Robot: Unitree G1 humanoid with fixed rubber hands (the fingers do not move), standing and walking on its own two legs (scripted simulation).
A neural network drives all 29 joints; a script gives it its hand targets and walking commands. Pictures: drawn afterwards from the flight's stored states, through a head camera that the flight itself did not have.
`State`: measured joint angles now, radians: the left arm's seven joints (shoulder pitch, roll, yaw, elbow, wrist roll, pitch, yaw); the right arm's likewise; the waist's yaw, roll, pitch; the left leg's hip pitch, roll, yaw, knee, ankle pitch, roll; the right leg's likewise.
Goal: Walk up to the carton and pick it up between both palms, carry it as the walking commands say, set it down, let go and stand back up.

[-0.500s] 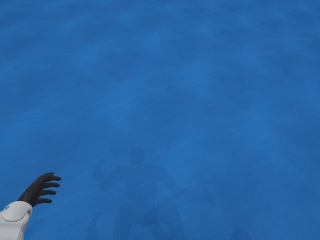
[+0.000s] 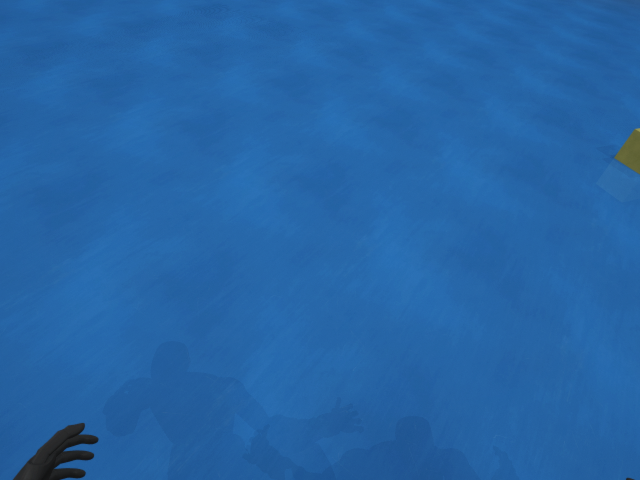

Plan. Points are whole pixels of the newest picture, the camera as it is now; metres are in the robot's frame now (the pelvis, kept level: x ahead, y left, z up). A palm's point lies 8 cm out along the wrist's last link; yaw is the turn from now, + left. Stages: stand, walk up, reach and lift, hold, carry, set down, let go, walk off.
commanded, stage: walk up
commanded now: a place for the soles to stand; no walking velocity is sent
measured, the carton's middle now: out of the picture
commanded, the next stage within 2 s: none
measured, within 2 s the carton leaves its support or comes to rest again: neither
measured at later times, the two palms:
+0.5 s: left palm (187, 294) +0.46 +0.24 -0.09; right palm (599, 376) +0.32 -0.43 -0.07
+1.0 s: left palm (335, 140) +0.93 -0.03 -0.04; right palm out of the picture +0.37 -0.51 -0.05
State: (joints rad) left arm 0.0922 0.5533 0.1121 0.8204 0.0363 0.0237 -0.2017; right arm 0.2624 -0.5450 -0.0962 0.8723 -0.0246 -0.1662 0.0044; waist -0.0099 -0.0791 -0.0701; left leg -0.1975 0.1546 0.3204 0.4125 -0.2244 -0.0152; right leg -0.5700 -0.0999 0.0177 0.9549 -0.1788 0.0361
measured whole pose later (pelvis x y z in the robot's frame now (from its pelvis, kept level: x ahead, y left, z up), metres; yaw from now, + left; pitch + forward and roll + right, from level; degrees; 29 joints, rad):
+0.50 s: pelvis +0.28 -0.07 -0.01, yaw -14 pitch +1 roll -2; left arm 0.16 0.48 0.12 0.80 0.01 -0.01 -0.15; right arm 0.21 -0.50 -0.05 0.87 -0.02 -0.14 0.03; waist 0.07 0.02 0.02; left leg -0.53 0.15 0.05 0.79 -0.35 0.00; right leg -0.26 0.10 0.02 0.46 -0.23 -0.07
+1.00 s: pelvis +0.56 -0.18 -0.01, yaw -30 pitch +1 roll +1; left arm -0.09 0.53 0.08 0.84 0.02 -0.01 -0.20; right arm 0.36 -0.57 -0.11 0.94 -0.01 -0.14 0.02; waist -0.09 -0.07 -0.03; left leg 0.09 0.14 0.37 0.24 -0.29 -0.07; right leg -0.57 -0.10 -0.03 0.58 -0.03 -0.02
